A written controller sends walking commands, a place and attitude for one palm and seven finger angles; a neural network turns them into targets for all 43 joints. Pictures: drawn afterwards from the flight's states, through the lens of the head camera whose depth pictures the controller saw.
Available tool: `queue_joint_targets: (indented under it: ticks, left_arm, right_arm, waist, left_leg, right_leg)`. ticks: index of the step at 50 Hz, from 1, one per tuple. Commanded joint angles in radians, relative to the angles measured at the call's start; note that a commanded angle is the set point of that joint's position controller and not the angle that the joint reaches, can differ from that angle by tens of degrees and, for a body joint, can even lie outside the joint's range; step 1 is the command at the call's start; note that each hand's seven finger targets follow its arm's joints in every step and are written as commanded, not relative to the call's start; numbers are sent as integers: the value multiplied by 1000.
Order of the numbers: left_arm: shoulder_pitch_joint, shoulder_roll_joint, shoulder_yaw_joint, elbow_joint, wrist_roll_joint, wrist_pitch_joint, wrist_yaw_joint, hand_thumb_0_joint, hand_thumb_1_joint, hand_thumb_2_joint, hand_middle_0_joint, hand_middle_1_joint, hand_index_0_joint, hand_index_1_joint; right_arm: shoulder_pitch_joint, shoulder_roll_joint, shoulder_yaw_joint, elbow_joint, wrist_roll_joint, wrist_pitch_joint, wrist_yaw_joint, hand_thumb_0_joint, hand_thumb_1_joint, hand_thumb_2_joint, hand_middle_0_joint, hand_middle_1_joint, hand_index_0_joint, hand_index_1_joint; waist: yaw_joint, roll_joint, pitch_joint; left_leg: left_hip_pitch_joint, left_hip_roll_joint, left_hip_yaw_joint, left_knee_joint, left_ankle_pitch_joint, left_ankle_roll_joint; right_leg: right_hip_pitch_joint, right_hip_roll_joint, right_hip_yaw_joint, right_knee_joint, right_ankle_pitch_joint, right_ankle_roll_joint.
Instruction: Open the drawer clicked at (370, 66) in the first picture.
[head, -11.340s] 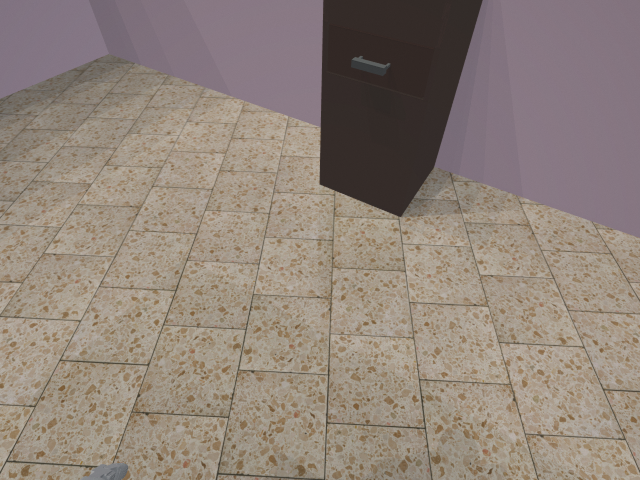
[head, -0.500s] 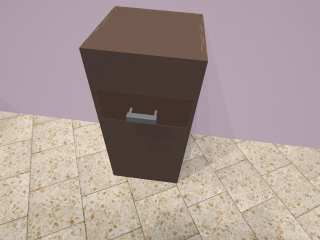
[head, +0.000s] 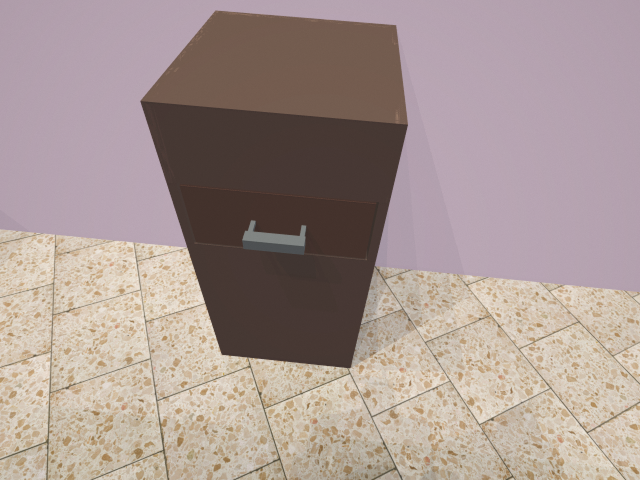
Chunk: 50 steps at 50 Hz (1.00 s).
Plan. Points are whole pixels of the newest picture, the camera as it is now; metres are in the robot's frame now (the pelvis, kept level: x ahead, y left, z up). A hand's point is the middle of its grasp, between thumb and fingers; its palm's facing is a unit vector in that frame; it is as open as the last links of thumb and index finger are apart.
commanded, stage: shuffle to correct the standing spot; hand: left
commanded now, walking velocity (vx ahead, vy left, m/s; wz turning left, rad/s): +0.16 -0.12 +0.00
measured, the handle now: (276, 234) +0.59 +0.12 -0.11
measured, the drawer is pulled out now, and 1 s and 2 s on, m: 0.00 0.00 0.00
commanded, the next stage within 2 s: come to a stop and stand still in 0.12 s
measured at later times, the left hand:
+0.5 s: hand out of the picture +0.04 +0.10 -0.18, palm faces +0.06 -0.99 -0.16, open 7.4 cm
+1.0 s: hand out of the picture +0.11 +0.23 -0.17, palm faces +0.02 -0.96 -0.27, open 7.4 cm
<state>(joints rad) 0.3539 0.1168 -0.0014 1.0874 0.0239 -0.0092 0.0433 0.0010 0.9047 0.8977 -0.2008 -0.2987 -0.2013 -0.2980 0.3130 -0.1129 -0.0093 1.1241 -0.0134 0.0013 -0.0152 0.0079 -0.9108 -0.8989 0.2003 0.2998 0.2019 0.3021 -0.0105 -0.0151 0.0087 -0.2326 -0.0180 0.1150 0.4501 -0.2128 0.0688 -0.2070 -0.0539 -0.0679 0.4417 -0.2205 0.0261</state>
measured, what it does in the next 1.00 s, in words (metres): stands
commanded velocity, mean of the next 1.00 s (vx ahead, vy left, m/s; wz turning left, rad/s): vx -0.02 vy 0.01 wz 0.00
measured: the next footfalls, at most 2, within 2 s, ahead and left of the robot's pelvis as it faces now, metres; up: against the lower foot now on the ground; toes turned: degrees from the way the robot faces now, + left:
none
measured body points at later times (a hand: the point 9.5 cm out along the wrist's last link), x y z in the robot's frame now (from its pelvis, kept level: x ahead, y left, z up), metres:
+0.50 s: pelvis +0.07 -0.04 +0.00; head +0.09 -0.04 +0.45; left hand +0.04 +0.16 -0.17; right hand +0.08 -0.27 -0.16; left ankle +0.03 +0.07 -0.73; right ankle +0.01 -0.14 -0.74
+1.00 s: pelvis +0.02 +0.02 -0.01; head +0.02 +0.02 +0.44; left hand +0.10 +0.28 -0.15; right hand +0.11 -0.21 -0.15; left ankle +0.05 +0.07 -0.74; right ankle +0.01 -0.14 -0.74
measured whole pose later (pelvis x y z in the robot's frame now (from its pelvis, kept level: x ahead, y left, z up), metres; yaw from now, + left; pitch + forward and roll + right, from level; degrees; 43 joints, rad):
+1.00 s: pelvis +0.02 +0.02 -0.01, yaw +0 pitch -2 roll -1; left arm 0.26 0.24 0.02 0.86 0.02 0.03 0.04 0.00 0.91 0.90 -0.20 -0.30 -0.20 -0.30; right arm 0.23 -0.18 -0.01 0.89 -0.03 0.01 -0.01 0.01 -0.91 -0.90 0.20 0.30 0.20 0.30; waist 0.00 0.01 0.00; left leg -0.29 -0.02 0.13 0.61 -0.30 0.09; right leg -0.21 -0.07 -0.04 0.57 -0.33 0.04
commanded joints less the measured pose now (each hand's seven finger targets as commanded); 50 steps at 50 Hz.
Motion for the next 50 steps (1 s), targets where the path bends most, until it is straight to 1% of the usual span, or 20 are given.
queue_joint_targets:
  ticks: [1, 8, 12, 14, 15, 17, 21, 24, 27, 29, 30, 31, 32, 33, 34, 35, 38, 40, 43, 50]
  left_arm:
    - [101, 46, 18, -19, 10, 4, -13, 0, 900, 900, -200, -300, -200, -300]
    - [109, 34, 30, -32, 11, 8, -34, 0, 900, 900, -200, -300, -200, -300]
    - [152, 45, 38, -23, 6, 0, -32, 0, 900, 900, -200, -300, -200, -300]
    - [194, 77, 42, -4, 3, -10, -15, 0, 900, 900, -200, -300, -200, -300]
    - [199, 90, 39, 7, -3, -18, -7, 0, 900, 900, -200, -300, -200, -300]
    - [150, 90, 27, 5, -11, -29, 6, 0, 900, 900, -200, -300, -200, -300]
    - [129, 137, 40, -21, -12, -17, 23, 0, 900, 900, -200, -300, -200, -300]
    - [121, 162, 55, -31, -6, -6, 28, 0, 900, 900, -200, -300, -200, -300]
    - [85, 156, 56, -42, 7, 8, 25, 0, 900, 900, -200, -300, -200, -300]
    - [37, 172, 62, -64, 9, 13, 22, 0, 900, 900, -200, -300, -200, -300]
    - [0, 174, 62, -76, 0, 13, 20, 0, 900, 900, -200, -300, -200, -300]
    - [-15, 157, 60, -93, -6, 14, 16, 0, 900, 900, -200, -300, -200, -300]
    - [1, 121, 53, -110, -8, 16, 14, 0, 900, 900, -200, -300, -200, -300]
    - [3, 257, 31, -174, 7, 2, 9, 0, 900, 900, -200, -300, -200, -300]
    - [8, 149, 38, -179, 9, 12, 11, 0, 900, 900, -200, -300, -200, -300]
    - [7, 169, 29, -183, 7, 11, 13, 0, 900, 900, -200, -300, -200, -300]
    - [15, 175, 32, -219, 2, 3, 10, 0, 900, 900, -200, -300, -200, -300]
    - [2, 186, 39, -248, -1, 14, 9, 0, 900, 900, -200, -300, -200, -300]
    - [-8, 185, 36, -273, -1, 25, 2, 0, 900, 900, -200, -300, -200, -300]
    - [-26, 193, 31, -261, -1, 28, -8, 0, 900, 900, -200, -300, -200, -300]
  right_arm:
    - [66, -145, -36, -26, -5, -4, -14, 0, -900, -900, 200, 300, 200, 300]
    - [93, -159, -51, -31, -8, -17, -27, 0, -900, -900, 200, 300, 200, 300]
    - [79, -135, -44, -37, -5, -27, -33, 0, -900, -900, 200, 300, 200, 300]
    - [58, -77, -20, -46, -1, -31, -32, 0, -900, -900, 200, 300, 200, 300]
    - [45, -55, -10, -46, 1, -27, -30, 0, -900, -900, 200, 300, 200, 300]
    - [47, -47, -4, -34, 9, -17, -32, 0, -900, -900, 200, 300, 200, 300]
    - [58, -90, -23, -36, 12, 1, -40, 0, -900, -900, 200, 300, 200, 300]
    - [19, -99, -35, -68, 7, 18, -35, 0, -900, -900, 200, 300, 200, 300]
    - [-50, -81, -40, -111, 7, 32, -27, 0, -900, -900, 200, 300, 200, 300]
    - [-39, -78, -39, -125, 7, 28, -23, 0, -900, -900, 200, 300, 200, 300]
    - [-3, -96, -41, -116, 8, 23, -24, 0, -900, -900, 200, 300, 200, 300]
    - [37, -132, -46, -104, 3, 14, -26, 0, -900, -900, 200, 300, 200, 300]
    - [39, -180, -52, -103, -3, 10, -26, 0, -900, -900, 200, 300, 200, 300]
    - [-20, -245, -50, -210, 0, 1, -18, 0, -900, -900, 200, 300, 200, 300]
    - [-107, -247, -58, -251, -9, -12, -17, 0, -900, -900, 200, 300, 200, 300]
    - [-87, -200, -51, -264, -11, -11, -20, 0, -900, -900, 200, 300, 200, 300]
    - [-25, -195, -46, -287, -12, -17, -21, 0, -900, -900, 200, 300, 200, 300]
    - [-11, -211, -52, -297, -12, -16, -22, 0, -900, -900, 200, 300, 200, 300]
    - [-32, -225, -48, -304, -14, -13, -19, 0, -900, -900, 200, 300, 200, 300]
    - [-55, -220, -42, -290, -13, -6, 1, 0, -900, -900, 200, 300, 200, 300]
  waist:
    - [8, 79, 115]
    - [2, 75, 117]
    - [21, -13, 99]
    - [33, -123, 74]
    - [26, -151, 43]
    - [3, -75, 15]
    - [10, -6, -16]
    - [26, -74, -14]
    - [38, -108, 31]
    - [13, -102, 11]
    - [-15, -136, -19]
    - [-26, -86, -64]
    - [-12, 47, -89]
    - [3, 42, 26]
    - [26, 122, -3]
    - [12, 198, -63]
    - [-1, 78, -132]
    - [-4, 68, -104]
    - [12, 92, -40]
    - [14, 40, 57]
  left_leg:
    - [-88, 200, -247, -256, -420, 8]
    - [-23, 248, -254, -214, -322, 42]
    - [-73, 187, -143, -58, -107, 16]
    - [-139, 90, -15, 101, 10, -31]
    - [-134, 75, -2, 126, -61, -51]
    - [-64, 94, -35, 81, -47, -67]
    - [22, 97, -18, 88, 304, -71]
    - [-61, 68, -7, 182, 79, -82]
    - [-140, 49, -40, 259, -247, -83]
    - [-114, 38, -31, 155, -182, -80]
    - [-18, 49, -32, 41, -15, -74]
    - [129, 98, -62, 0, 324, -54]
    - [230, 209, -142, 26, 601, -7]
    - [73, 195, -209, -47, 382, 3]
    - [18, 201, -200, 44, 329, -11]
    - [50, 162, -193, 78, 411, -15]
    - [92, 146, -165, 141, 556, -11]
    - [78, 152, -169, 113, 548, -5]
    - [15, 170, -197, 39, 437, 17]
    - [-113, 152, -207, -138, -165, -6]
  right_leg:
    - [-55, 5, 2, 12, -142, -34]
    - [-100, 10, -6, 48, -82, -51]
    - [12, -27, 69, -9, 31, -76]
    - [133, -119, 175, -47, 351, -109]
    - [159, -168, 200, -49, 578, -122]
    - [166, -172, 155, -6, 884, -114]
    - [157, -138, 113, 84, 1014, -60]
    - [194, -191, 148, 73, 1068, -100]
    - [165, -268, 209, 9, 975, -198]
    - [180, -231, 169, 49, 932, -182]
    - [141, -197, 140, 101, 866, -154]
    - [54, -133, 90, 159, 697, -102]
    - [-46, -53, 36, 188, 369, -50]
    - [-39, -11, 34, 97, -130, -22]
    - [-92, -20, 53, 82, -78, -31]
    - [-50, -25, 76, 95, 38, -58]
    - [-19, -30, 71, 132, 223, -69]
    - [-37, -23, 51, 153, 177, -59]
    - [-44, 2, 33, 139, 32, -43]
    - [-28, -17, 48, 57, -59, -38]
